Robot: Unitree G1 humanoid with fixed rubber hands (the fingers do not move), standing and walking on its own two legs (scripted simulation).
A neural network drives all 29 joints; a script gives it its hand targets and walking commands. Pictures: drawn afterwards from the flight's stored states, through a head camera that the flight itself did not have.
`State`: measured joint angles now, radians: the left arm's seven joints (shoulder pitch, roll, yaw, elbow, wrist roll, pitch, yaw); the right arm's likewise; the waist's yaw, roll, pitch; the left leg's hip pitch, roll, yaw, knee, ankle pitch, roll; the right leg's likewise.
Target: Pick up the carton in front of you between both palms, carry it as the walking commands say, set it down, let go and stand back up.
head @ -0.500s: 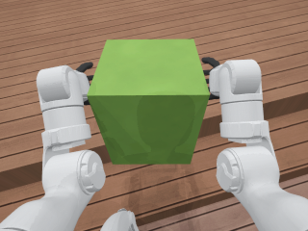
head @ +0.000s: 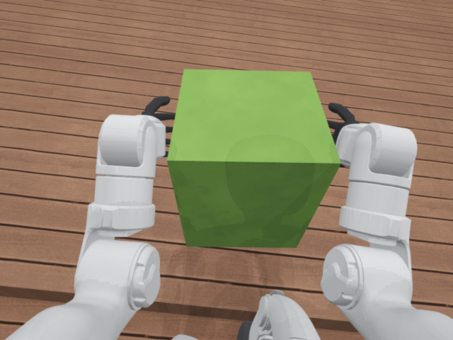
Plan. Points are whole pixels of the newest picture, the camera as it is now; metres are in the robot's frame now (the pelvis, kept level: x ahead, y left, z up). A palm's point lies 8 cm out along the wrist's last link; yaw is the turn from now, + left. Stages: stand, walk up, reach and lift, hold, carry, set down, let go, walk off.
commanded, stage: carry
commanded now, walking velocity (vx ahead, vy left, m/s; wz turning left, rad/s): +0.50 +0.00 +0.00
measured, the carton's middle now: (244, 165) +0.39 +0.05 +0.08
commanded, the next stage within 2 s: none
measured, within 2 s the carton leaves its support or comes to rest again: neither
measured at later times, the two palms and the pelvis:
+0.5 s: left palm out of the picture +0.72 +0.20 +0.36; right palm out of the picture +0.68 -0.10 +0.35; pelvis +0.32 +0.10 +0.17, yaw +0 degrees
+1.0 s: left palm out of the picture +0.98 +0.24 +0.49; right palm out of the picture +1.00 -0.06 +0.49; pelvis +0.63 +0.07 +0.28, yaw +2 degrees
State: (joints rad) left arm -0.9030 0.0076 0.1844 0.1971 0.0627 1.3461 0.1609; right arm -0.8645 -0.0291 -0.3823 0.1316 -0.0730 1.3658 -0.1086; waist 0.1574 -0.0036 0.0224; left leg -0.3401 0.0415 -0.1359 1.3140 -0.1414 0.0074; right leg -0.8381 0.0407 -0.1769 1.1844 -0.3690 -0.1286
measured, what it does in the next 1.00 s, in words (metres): climbs: left foot 0.18 m higher, then right foot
